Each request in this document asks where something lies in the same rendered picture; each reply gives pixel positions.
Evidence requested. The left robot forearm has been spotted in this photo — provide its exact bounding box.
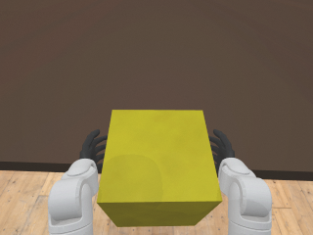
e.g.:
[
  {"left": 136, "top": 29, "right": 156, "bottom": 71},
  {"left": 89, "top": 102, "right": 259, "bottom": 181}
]
[{"left": 48, "top": 159, "right": 99, "bottom": 235}]

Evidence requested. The right robot forearm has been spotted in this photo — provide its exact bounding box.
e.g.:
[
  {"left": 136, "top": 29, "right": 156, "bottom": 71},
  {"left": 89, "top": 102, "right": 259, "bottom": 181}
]
[{"left": 218, "top": 158, "right": 272, "bottom": 235}]

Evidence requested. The carton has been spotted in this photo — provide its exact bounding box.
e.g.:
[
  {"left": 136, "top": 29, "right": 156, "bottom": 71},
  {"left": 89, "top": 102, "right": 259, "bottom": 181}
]
[{"left": 96, "top": 110, "right": 223, "bottom": 227}]

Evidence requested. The robot right hand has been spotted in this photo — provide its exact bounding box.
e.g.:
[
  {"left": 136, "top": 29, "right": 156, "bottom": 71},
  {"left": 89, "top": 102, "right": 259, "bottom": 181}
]
[{"left": 208, "top": 129, "right": 235, "bottom": 173}]

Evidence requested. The robot left hand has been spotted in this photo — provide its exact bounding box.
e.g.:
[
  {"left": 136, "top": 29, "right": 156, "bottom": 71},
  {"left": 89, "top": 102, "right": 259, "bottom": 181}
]
[{"left": 79, "top": 129, "right": 108, "bottom": 171}]

